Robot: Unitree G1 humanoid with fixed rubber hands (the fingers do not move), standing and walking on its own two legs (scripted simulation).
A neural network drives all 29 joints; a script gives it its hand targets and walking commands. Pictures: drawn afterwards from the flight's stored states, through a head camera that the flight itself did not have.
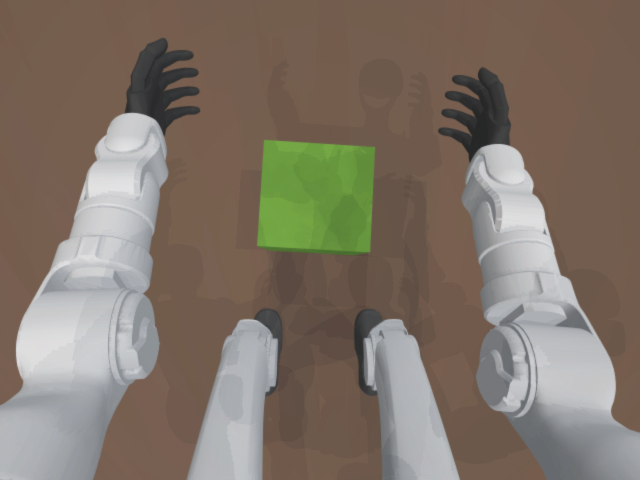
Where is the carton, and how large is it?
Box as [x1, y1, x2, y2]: [257, 140, 374, 254]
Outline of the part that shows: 264,140 257,245 270,250 339,254 358,254 369,252 374,147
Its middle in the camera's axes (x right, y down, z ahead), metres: -0.01 -0.08 +0.84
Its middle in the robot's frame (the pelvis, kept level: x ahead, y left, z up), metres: +0.47 +0.00 -0.51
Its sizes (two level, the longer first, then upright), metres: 0.210 0.200 0.250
